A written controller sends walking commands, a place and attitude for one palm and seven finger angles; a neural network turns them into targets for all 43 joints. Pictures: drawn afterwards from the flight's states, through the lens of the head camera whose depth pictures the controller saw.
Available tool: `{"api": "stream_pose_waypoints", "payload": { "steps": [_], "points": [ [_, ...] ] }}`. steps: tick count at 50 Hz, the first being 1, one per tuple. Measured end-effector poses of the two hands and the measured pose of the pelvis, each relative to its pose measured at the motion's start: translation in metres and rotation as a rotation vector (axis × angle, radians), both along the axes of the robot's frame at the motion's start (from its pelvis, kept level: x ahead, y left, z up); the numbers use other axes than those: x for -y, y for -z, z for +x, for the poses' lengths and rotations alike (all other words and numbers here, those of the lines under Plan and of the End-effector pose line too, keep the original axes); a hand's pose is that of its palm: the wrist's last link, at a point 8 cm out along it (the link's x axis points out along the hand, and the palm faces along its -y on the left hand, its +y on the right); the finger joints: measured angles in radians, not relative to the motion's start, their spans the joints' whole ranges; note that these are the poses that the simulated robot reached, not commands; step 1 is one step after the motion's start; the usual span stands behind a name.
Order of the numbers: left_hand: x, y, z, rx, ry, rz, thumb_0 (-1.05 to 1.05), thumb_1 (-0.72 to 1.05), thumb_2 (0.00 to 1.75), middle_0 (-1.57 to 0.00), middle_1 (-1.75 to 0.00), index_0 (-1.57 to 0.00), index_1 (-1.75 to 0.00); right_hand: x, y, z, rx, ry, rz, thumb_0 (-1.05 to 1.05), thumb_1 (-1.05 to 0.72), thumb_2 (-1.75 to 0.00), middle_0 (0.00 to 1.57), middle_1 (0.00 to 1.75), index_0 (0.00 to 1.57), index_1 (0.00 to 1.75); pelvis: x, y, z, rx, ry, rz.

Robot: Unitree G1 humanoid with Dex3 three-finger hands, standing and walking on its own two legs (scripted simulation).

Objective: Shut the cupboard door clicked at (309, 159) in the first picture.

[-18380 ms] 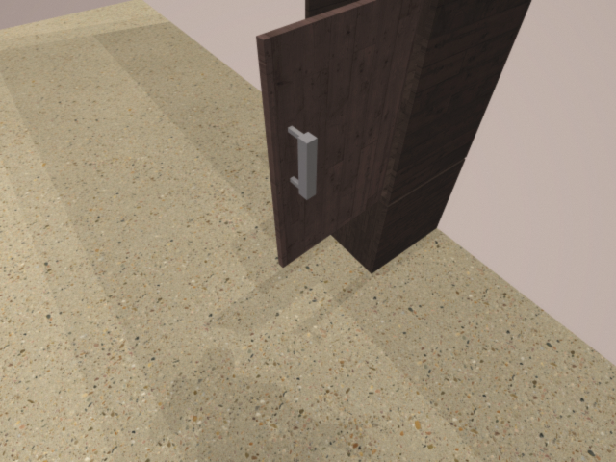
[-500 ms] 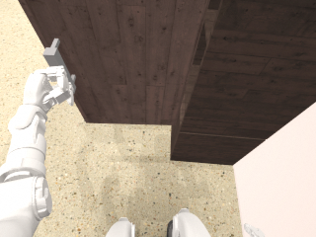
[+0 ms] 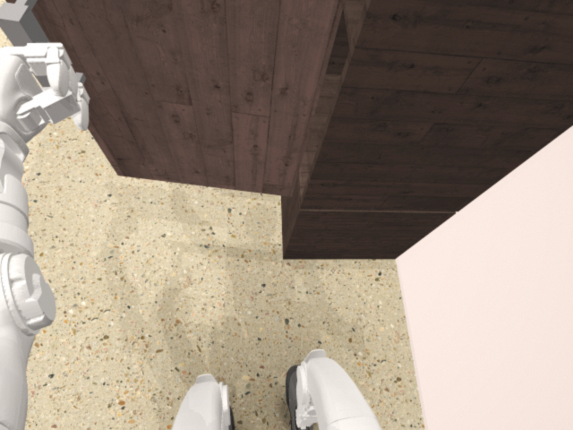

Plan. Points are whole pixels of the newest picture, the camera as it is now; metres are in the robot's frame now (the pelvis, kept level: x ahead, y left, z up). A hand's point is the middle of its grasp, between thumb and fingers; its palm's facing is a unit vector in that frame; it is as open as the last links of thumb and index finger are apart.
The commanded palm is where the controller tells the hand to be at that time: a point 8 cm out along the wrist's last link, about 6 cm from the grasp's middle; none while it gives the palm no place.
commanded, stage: push the door shut along its arc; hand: left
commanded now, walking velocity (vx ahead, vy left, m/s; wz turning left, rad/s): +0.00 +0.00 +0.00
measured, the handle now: (52, 53) +0.60 +0.25 +0.09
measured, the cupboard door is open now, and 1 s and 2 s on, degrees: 83 72 68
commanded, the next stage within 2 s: pull the fist back off the door in 1.08 s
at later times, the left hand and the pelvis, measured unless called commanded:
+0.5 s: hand (107, 63) +0.57 +0.18 +0.10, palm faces -0.29 -0.96 +0.00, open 3.1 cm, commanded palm +0.58 +0.21 +0.09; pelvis +0.01 +0.01 -0.01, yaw -1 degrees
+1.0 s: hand (140, 41) +0.61 +0.14 +0.10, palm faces -0.35 -0.94 -0.03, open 3.2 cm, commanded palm +0.63 +0.17 +0.09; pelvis +0.02 +0.00 -0.02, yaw -2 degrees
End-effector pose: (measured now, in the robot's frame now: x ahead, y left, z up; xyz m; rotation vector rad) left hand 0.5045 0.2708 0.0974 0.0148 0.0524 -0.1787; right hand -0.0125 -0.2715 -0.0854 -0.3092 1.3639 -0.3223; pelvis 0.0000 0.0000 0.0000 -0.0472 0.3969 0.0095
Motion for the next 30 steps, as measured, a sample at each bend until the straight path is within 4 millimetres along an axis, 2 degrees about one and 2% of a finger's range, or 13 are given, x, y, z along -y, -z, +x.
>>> {"api": "stream_pose_waypoints", "payload": {
  "steps": [13,30],
  "points": [
    [0.006,-0.002,0.031,-0.01,0.053,0.012,0.02,0.9,0.9,-1.3,-1.5,-1.31,-1.5,-0.014,0.0,-0.003,-0.019,0.012,-0.011,0.0,-0.9,-0.9,0.2,0.3,0.2,0.3,-0.01,0.005,0.003,-0.034,-0.004,-0.019],
    [0.044,-0.002,0.076,-0.016,0.131,0.009,0.02,0.9,0.9,-1.3,-1.5,-1.3,-1.5,-0.024,0.006,-0.006,-0.058,0.057,-0.003,0.0,-0.9,-0.9,0.2,0.3,0.2,0.3,-0.013,0.011,0.015,-0.079,0.007,-0.025]
  ]
}}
